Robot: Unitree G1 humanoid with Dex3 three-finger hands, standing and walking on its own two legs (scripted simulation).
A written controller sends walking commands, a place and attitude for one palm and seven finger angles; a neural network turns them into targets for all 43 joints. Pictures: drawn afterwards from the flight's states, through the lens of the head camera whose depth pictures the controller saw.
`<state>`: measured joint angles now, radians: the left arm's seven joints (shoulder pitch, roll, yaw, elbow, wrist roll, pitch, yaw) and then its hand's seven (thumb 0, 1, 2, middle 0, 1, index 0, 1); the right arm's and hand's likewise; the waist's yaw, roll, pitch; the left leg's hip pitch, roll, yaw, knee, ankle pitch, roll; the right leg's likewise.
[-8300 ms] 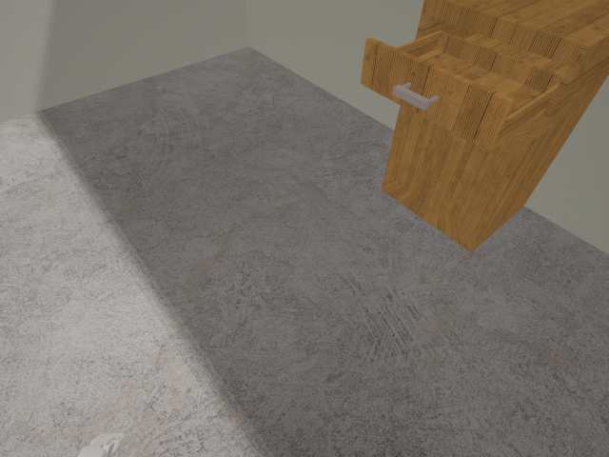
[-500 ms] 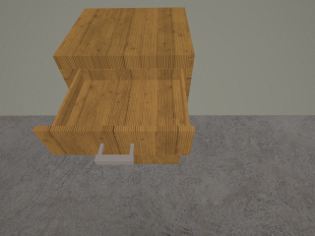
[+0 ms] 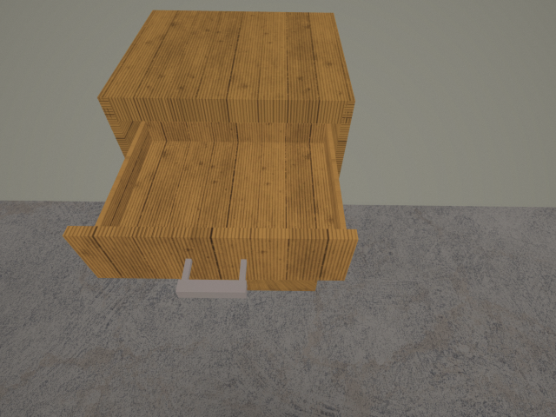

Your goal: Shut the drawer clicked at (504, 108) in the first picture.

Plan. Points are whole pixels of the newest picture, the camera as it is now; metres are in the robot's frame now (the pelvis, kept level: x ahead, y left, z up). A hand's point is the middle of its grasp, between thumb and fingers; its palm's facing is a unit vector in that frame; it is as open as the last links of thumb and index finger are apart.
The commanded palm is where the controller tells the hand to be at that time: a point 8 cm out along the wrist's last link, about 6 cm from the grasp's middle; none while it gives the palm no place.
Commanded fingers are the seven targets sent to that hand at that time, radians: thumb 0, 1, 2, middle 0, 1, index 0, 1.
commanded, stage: shuffle to correct the standing spot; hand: left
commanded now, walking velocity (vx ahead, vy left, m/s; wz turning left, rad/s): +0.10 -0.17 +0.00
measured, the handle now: (214, 277) +0.34 +0.13 -0.04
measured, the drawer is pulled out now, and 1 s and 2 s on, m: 0.30 0.30 0.30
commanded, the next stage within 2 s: come to a stop and stand still in 0.36 s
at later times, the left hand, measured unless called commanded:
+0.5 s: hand out of the picture +0.01 +0.13 -0.18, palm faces +0.02 -0.98 -0.21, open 7.4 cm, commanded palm none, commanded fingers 0.00 0.90 0.90 -0.20 -0.30 -0.20 -0.30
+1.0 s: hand out of the picture +0.08 +0.11 -0.17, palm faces +0.08 -0.97 -0.23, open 7.3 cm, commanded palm none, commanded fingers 0.00 0.90 0.90 -0.20 -0.30 -0.20 -0.30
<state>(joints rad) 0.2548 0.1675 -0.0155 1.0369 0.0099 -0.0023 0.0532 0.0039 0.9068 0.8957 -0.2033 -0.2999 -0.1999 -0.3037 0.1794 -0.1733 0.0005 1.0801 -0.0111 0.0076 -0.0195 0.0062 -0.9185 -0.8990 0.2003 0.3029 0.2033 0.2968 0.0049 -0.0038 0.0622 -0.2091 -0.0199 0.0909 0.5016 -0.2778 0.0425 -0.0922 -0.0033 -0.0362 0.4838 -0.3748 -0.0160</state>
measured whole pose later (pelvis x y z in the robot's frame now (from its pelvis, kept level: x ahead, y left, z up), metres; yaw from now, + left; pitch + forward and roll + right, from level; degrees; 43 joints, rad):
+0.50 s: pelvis +0.04 -0.04 -0.01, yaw +2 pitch +0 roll +1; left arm 0.31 0.16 -0.01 1.08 0.02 -0.01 0.05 0.00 0.90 0.90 -0.20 -0.30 -0.20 -0.30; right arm 0.24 -0.16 -0.02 1.13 -0.02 0.03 -0.03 0.01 -0.91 -0.90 0.20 0.30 0.20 0.30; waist -0.01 -0.02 0.08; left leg -0.34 0.02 0.10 0.80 -0.48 0.03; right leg -0.07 0.03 -0.13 0.53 -0.45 -0.09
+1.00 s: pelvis +0.08 -0.07 +0.00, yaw +4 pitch +0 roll +1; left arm 0.25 0.16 -0.01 1.09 0.00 -0.01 0.05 0.01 0.92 0.90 -0.20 -0.30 -0.20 -0.30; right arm 0.22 -0.16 0.00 1.14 0.00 0.02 -0.03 0.01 -0.92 -0.90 0.20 0.30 0.20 0.30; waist 0.00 0.01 0.07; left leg -0.15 0.04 0.06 0.45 -0.29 -0.03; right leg -0.14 0.01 -0.08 0.48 -0.34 -0.05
